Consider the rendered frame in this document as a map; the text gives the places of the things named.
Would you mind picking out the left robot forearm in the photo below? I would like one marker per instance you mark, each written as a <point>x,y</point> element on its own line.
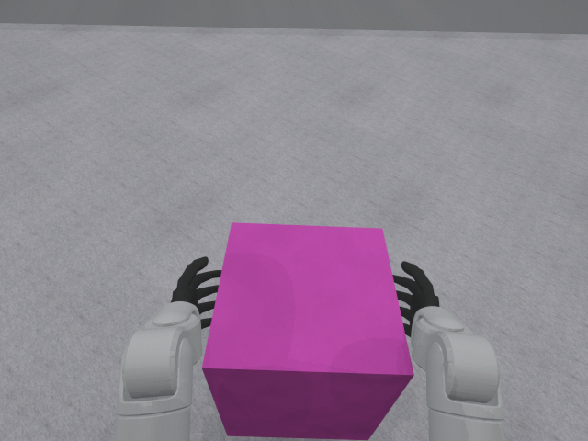
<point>156,376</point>

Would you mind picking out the robot right hand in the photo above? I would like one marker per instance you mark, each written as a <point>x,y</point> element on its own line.
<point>422,293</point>

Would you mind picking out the right robot forearm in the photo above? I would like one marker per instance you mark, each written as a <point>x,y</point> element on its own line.
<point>463,383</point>

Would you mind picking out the robot left hand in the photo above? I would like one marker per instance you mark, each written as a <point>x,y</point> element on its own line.
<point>187,287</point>

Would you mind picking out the carton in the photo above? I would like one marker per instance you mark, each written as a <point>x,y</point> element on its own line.
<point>306,338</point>

